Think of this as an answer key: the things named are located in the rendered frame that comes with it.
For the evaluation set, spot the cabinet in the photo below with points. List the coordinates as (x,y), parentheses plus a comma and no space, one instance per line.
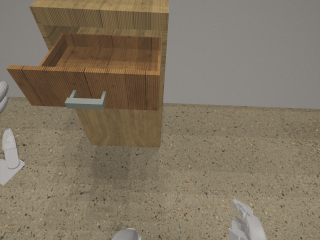
(139,18)

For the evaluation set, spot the robot left hand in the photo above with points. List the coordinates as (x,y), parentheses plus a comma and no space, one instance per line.
(12,164)

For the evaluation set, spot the robot right hand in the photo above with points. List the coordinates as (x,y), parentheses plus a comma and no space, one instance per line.
(251,229)

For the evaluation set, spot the left robot thigh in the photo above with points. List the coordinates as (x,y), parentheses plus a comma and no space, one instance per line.
(127,234)

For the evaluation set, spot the handle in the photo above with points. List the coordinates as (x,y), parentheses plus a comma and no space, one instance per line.
(85,103)

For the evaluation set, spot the drawer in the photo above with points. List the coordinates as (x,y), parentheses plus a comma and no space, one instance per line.
(127,68)

